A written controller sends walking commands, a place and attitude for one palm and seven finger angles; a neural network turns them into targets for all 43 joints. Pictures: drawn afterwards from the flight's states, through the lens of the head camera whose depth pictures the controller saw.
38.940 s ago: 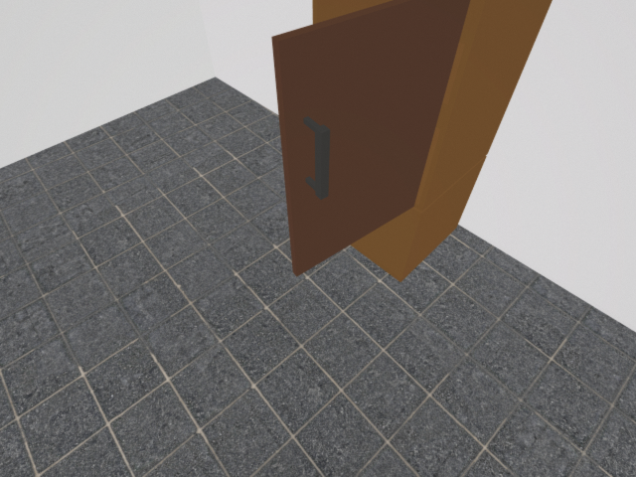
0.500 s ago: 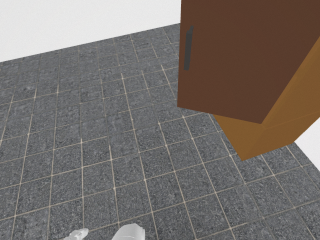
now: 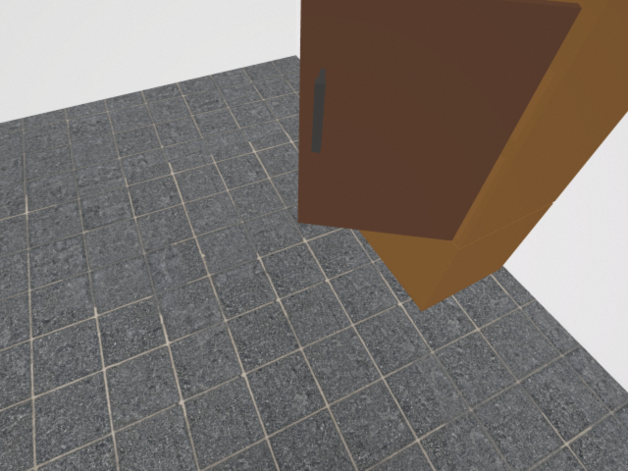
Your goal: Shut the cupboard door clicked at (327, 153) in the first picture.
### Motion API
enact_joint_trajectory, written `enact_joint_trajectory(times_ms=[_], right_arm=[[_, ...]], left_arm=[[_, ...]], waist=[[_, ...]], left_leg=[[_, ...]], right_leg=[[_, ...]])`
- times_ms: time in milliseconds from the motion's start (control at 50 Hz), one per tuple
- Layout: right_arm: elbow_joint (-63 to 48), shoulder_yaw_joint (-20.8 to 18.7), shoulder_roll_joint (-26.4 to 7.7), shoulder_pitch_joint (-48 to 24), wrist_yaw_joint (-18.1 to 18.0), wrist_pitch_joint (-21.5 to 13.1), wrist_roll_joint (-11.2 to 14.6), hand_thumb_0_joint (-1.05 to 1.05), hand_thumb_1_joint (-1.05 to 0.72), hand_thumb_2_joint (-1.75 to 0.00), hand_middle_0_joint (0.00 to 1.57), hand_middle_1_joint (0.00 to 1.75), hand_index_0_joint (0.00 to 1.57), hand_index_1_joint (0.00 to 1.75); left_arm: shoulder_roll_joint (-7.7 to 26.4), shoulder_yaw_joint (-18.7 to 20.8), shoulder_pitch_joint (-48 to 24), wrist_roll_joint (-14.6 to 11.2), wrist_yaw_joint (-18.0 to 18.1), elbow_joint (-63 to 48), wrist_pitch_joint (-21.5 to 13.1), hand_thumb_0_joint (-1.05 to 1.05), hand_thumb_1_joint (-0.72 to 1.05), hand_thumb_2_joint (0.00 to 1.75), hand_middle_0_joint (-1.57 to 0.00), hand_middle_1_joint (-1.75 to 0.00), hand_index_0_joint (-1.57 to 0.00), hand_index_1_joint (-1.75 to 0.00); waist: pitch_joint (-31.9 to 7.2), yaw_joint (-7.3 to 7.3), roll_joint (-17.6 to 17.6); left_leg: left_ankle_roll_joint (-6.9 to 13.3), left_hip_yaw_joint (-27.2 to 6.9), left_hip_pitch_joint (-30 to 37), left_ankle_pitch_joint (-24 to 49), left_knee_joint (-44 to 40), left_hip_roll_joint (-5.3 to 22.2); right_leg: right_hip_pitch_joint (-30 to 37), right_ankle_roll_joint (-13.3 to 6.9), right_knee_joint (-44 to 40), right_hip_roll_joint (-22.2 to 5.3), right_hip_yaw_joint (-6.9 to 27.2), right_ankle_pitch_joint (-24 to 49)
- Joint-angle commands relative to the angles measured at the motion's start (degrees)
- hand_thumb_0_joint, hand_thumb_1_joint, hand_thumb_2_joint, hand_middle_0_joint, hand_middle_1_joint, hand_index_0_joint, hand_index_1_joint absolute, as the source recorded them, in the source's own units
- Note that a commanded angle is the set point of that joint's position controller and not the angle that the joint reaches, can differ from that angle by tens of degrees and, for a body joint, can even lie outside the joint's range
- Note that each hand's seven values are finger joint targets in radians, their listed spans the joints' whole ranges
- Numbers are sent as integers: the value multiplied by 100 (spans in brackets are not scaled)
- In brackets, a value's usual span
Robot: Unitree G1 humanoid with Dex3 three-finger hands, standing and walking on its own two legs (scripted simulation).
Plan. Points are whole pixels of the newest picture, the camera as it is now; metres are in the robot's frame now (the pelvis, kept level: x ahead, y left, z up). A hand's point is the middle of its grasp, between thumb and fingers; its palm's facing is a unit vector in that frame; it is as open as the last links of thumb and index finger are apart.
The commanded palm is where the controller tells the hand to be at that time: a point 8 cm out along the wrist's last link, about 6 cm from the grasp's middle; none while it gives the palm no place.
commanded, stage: take the last steps up to it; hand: left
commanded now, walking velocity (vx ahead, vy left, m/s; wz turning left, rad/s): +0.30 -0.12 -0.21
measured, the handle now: (319, 112) +0.73 +0.03 +0.03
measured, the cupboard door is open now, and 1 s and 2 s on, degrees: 55 55 55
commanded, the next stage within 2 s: come to a stop and stand still in 0.72 s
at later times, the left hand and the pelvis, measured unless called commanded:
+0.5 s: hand out of the picture +0.09 +0.15 -0.20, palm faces -0.04 -0.99 -0.14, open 7.4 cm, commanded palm none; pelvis +0.11 -0.02 -0.02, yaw -5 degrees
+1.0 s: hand (276, 348) +0.33 +0.08 -0.17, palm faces -0.06 -0.97 -0.23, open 7.2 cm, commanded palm none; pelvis +0.26 -0.10 +0.00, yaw -5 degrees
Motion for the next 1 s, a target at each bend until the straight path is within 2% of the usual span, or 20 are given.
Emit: enact_joint_trajectory(times_ms=[0,60,80,100,120,200,320,380,400,420,440,500,580,720,740,760,780,800,880,980], right_arm=[[-74,-410,-1345,371,-27,-61,-43,0,-90,-90,20,30,20,30],[-39,-407,-1182,149,33,-74,10,0,-90,-90,20,30,20,30],[-178,-327,-822,48,62,-100,71,0,-90,-90,20,30,20,30],[-469,-259,-693,-530,111,-100,51,0,-90,-90,20,30,20,30],[-472,-297,-825,-667,104,-88,31,0,-90,-90,20,30,20,30],[-168,-308,-664,-130,209,-136,-3,0,-90,-90,20,30,20,30],[-178,-251,-423,-131,237,-252,26,0,-90,-90,20,30,20,30],[135,-285,-597,627,171,-354,2,0,-90,-90,20,30,20,30],[352,-367,-963,1289,117,-412,-45,0,-90,-90,20,30,20,30],[512,-491,-1587,1962,52,-431,-139,0,-90,-90,20,30,20,30],[539,-478,-1675,2159,-13,-371,-100,0,-90,-90,20,30,20,30],[311,-319,-1008,1193,-49,-397,-56,0,-90,-90,20,30,20,30],[335,-280,-852,861,-28,-443,-41,0,-90,-90,20,30,20,30],[401,-407,-844,494,103,-232,0,0,-90,-90,20,30,20,30],[425,-368,-672,507,133,-225,19,0,-90,-90,20,30,20,30],[349,-307,-378,498,163,-231,62,0,-90,-90,20,30,20,30],[158,-254,-174,411,177,-201,86,0,-90,-90,20,30,20,30],[161,-290,-318,322,144,-171,79,0,-90,-90,20,30,20,30],[541,-130,-51,665,62,-148,120,0,-90,-90,20,30,20,30],[409,-159,-191,374,46,60,154,0,-90,-90,20,30,20,30]], left_arm=[[178,-15,17,6,-71,-313,-155,0,90,90,-20,-30,-20,-30],[518,94,653,49,-105,-57,-253,0,90,90,-20,-30,-20,-30],[927,179,982,92,-36,32,-310,0,90,90,-20,-30,-20,-30],[1286,230,1247,51,27,93,-308,0,90,90,-20,-30,-20,-30],[1133,209,1204,14,90,108,-390,0,90,90,-20,-30,-20,-30],[608,41,498,17,135,65,-586,0,90,90,-20,-30,-20,-30],[648,27,848,15,101,451,-654,0,90,90,-20,-30,-20,-30],[569,31,710,-43,89,536,-624,0,90,90,-20,-30,-20,-30],[328,2,826,-63,71,494,-607,0,90,90,-20,-30,-20,-30],[45,-59,1078,-100,28,388,-594,0,90,90,-20,-30,-20,-30],[271,-88,651,-23,24,188,-576,0,90,90,-20,-30,-20,-30],[153,-9,184,42,-76,192,-530,0,90,90,-20,-30,-20,-30],[-115,-41,372,10,-114,272,-425,0,90,90,-20,-30,-20,-30],[89,0,818,27,-67,402,-474,0,90,90,-20,-30,-20,-30],[292,36,1038,36,-29,473,-519,0,90,90,-20,-30,-20,-30],[673,109,1492,61,25,578,-597,0,90,90,-20,-30,-20,-30],[1026,169,1778,25,81,649,-618,0,90,90,-20,-30,-20,-30],[945,125,1557,-9,131,632,-648,0,90,90,-20,-30,-20,-30],[267,-122,406,20,257,375,-704,0,90,90,-20,-30,-20,-30],[568,-39,505,-15,355,413,-536,0,90,90,-20,-30,-20,-30]], waist=[[-645,-162,951],[-386,218,118],[-353,381,-1025],[-36,663,-1584],[123,557,-1430],[217,-62,-807],[58,-18,-743],[-114,-406,-335],[-504,-600,528],[-957,-706,1910],[-915,-826,1732],[56,-397,770],[-138,-117,707],[-94,240,367],[-2,374,-97],[-158,579,-1057],[-283,649,-1838],[-249,533,-1795],[-585,-77,-563],[-796,55,-719]], left_leg=[[625,-1217,418,-34,-1002,1425],[153,-694,-966,-1718,-263,864],[-159,-9,-2131,-2126,926,181],[-264,-7,-2732,-2319,2329,-246],[-221,-546,-2941,-1807,3052,-115],[-327,-510,-2286,-747,3045,134],[-289,-101,-1307,-351,1183,-57],[-238,-1,373,362,88,-216],[-30,-918,1429,173,-344,358],[549,-2838,2348,-24,-961,1861],[935,-3654,2067,-483,-1401,2327],[725,-2471,504,-589,-1764,1886],[623,-1027,313,551,-1682,1379],[319,-467,-654,-1098,-911,876],[156,-270,-1078,-1274,-311,547],[-86,242,-1708,-1592,935,-49],[-117,119,-2046,-2364,2307,-357],[-67,-419,-2067,-2115,3067,-189],[-268,-688,-1059,-1205,2424,15],[-347,-421,-739,-618,1192,-384]], right_leg=[[370,-144,-1056,118,-353,158],[1918,-386,-2834,-83,-29,450],[2589,-892,-3546,-1150,1581,-707],[2252,-1450,-4176,-2005,2727,-1124],[1948,-1675,-4247,-2000,2937,-1063],[1369,-1445,-3847,-1355,1248,818],[1466,-1307,-3500,-1165,882,1893],[755,-1036,-2585,-848,639,1885],[146,-806,-1337,-419,365,1707],[-945,-493,353,240,-337,2],[-1345,-514,1468,231,100,-781],[-1499,-405,1974,-425,337,412],[-793,-245,440,-467,4,806],[1231,-178,-1655,-18,-646,1531],[1691,-273,-2140,-165,-290,1239],[2179,-620,-2775,-1067,980,653],[2184,-1124,-3753,-2005,2354,226],[1799,-1347,-4000,-2084,2662,231],[1326,-1227,-2942,-1643,738,5246],[1834,-1142,-2402,-1579,502,6544]])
